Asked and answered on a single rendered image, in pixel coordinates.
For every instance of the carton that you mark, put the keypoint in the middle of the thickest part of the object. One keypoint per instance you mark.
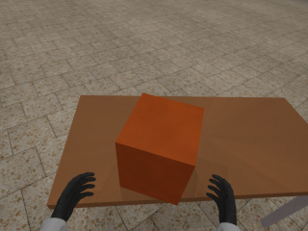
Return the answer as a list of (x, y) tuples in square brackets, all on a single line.
[(156, 150)]

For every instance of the left robot forearm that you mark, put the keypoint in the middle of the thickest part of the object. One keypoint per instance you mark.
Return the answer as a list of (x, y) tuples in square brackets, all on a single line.
[(54, 224)]

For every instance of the right robot hand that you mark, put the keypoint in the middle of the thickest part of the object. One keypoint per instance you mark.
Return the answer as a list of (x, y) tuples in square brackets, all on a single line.
[(227, 211)]

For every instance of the table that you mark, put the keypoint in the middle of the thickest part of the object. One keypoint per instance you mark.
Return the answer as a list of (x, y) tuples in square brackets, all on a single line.
[(259, 145)]

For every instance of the left robot hand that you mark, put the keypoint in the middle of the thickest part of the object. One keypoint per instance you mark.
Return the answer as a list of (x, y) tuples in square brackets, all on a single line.
[(72, 194)]

